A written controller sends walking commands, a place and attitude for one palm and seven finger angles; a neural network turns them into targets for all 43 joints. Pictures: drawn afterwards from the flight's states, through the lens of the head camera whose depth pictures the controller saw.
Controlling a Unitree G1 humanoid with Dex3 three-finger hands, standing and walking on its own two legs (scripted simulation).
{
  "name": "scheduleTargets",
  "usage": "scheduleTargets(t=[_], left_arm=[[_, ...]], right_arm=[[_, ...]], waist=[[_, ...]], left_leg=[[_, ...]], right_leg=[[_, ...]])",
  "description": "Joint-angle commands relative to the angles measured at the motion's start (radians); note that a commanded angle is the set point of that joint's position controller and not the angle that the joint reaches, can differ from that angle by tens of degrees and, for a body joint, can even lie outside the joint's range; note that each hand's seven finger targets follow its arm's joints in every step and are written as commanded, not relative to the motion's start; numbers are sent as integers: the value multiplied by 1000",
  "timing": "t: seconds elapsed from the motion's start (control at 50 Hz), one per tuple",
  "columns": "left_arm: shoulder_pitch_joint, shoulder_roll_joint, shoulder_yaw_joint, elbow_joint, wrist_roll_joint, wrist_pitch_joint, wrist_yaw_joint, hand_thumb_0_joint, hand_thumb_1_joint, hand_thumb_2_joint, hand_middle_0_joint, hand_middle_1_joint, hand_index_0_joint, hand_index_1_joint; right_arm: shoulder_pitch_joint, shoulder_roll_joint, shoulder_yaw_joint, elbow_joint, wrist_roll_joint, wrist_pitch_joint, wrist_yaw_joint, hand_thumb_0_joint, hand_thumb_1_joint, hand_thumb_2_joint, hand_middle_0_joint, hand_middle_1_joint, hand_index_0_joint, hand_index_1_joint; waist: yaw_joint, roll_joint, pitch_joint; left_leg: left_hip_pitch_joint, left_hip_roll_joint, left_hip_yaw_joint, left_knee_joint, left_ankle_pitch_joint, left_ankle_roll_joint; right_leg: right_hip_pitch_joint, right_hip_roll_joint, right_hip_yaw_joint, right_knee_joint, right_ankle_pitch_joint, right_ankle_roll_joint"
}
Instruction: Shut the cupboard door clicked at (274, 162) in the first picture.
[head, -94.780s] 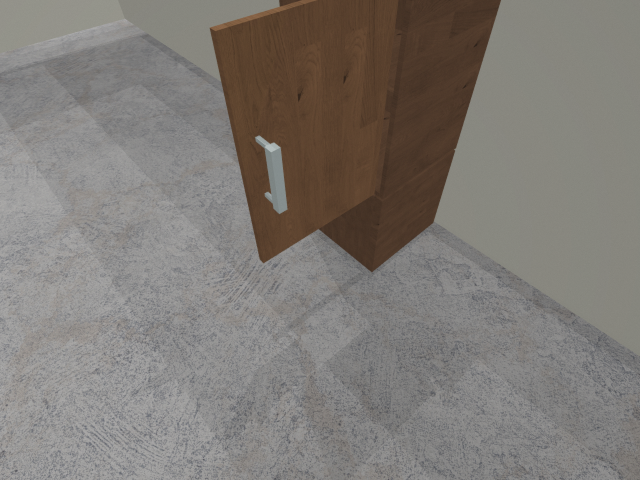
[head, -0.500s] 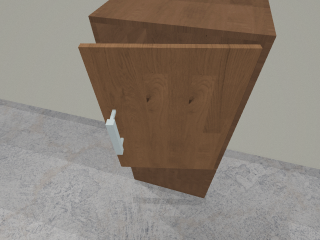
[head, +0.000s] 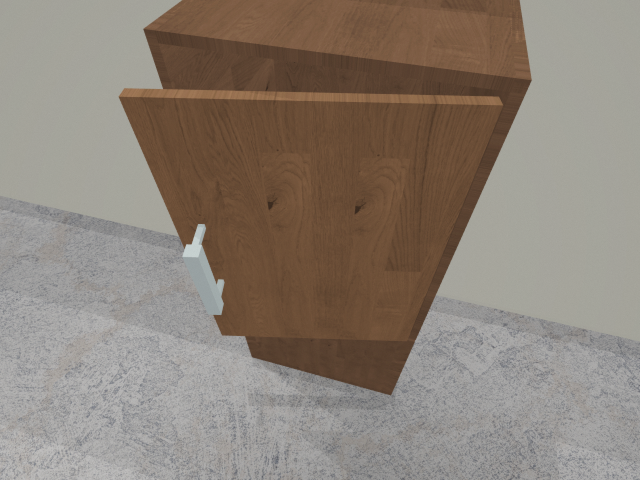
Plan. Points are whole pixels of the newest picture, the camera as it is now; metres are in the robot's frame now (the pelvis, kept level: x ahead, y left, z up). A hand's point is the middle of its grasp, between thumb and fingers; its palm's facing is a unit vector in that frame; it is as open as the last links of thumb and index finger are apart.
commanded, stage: come to a stop and stand still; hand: left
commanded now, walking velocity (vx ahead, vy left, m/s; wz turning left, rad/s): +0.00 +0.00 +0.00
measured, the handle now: (208, 271) +0.42 +0.21 -0.05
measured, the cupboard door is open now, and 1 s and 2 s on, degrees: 13 13 13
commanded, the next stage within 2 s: look again from close up in 0.46 s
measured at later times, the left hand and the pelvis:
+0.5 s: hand out of the picture -0.01 +0.13 -0.17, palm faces +0.03 -0.98 -0.19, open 7.3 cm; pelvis +0.00 -0.03 +0.00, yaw +0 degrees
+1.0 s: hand out of the picture -0.02 +0.12 -0.17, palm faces +0.04 -0.98 -0.18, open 7.4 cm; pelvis -0.01 -0.05 +0.00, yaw +1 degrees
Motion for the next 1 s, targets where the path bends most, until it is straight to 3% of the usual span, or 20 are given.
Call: scheduleTargets(t=[0.0, 0.32, 0.98], left_arm=[[82, 87, 16, -18, 3, -10, 4, 0, 900, 900, -200, -300, -200, -300], [98, 76, 17, -2, 3, -18, 6, 0, 900, 900, -200, -300, -200, -300], [124, 63, 20, -1, 0, -23, 3, 0, 900, 900, -200, -300, -200, -300]], right_arm=[[64, -77, -12, -20, 1, -9, -2, 0, -900, -900, 200, 300, 200, 300], [75, -58, -13, 8, 3, -5, -4, 0, -900, -900, 200, 300, 200, 300], [98, -24, -16, 22, 2, 4, -6, 0, -900, -900, 200, 300, 200, 300]], waist=[[9, -6, -9], [6, -9, -12], [9, -25, 20]], left_leg=[[-8, 129, -121, -83, 266, 0], [1, 131, -109, -83, 237, -14], [-26, 125, -93, -78, 150, -33]], right_leg=[[13, -62, 72, -67, 247, -52], [25, -67, 81, -95, 284, -62], [8, -63, 98, -139, 228, -70]])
